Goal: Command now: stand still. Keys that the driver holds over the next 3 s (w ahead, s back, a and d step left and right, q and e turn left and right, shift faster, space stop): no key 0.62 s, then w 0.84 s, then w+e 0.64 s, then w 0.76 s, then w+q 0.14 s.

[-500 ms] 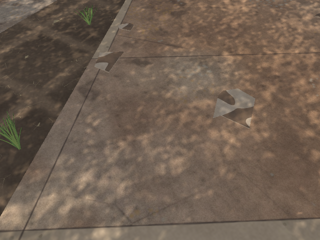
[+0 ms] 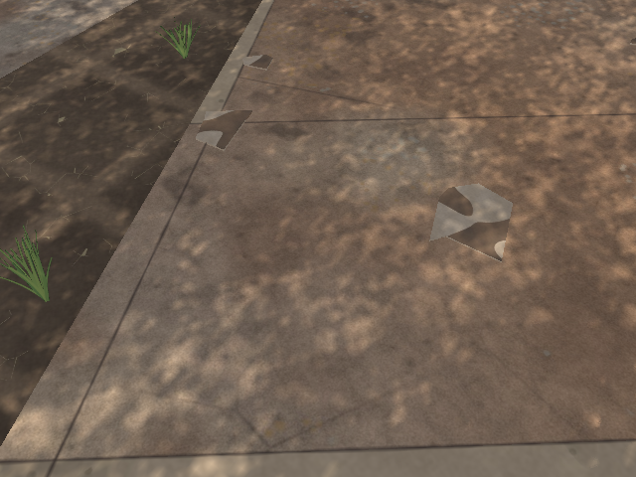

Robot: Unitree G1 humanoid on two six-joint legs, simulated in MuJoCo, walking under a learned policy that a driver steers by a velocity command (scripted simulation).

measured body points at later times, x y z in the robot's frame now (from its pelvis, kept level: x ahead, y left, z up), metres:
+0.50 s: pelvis +0.00 +0.00 +0.00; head +0.01 +0.00 +0.45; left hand +0.03 +0.25 -0.15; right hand +0.03 -0.25 -0.15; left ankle -0.01 +0.13 -0.73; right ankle +0.01 -0.14 -0.73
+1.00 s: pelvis +0.08 -0.03 -0.01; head +0.09 -0.04 +0.44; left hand +0.06 +0.22 -0.16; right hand +0.08 -0.28 -0.16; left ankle +0.00 +0.11 -0.69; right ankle +0.01 -0.14 -0.73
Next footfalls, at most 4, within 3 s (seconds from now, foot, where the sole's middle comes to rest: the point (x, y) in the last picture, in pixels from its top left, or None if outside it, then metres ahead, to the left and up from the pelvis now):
1.30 left None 0.43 0.12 -0.77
1.90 right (405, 389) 0.72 -0.15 -0.77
2.42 left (361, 268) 1.07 -0.06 -0.77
2.94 right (477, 221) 1.25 -0.40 -0.77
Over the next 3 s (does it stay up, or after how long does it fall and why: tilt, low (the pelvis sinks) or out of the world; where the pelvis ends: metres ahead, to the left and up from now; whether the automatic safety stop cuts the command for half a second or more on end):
stays up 1.16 -0.25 -0.01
